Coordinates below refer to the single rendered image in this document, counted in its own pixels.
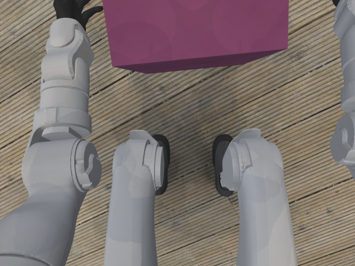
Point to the robot left thigh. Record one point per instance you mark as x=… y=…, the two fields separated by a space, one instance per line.
x=130 y=234

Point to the right robot foot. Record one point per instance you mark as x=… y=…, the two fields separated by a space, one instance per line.
x=218 y=150

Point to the right robot upper arm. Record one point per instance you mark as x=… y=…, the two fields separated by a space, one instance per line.
x=342 y=143

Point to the robot left hand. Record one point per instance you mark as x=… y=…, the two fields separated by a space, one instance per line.
x=73 y=9

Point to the left robot forearm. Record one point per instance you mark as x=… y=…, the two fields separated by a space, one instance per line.
x=64 y=90

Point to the right robot forearm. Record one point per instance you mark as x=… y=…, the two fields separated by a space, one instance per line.
x=344 y=28

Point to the carton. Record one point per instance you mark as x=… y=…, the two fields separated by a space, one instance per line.
x=156 y=36

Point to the left robot upper arm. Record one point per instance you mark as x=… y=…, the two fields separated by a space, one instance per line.
x=58 y=175

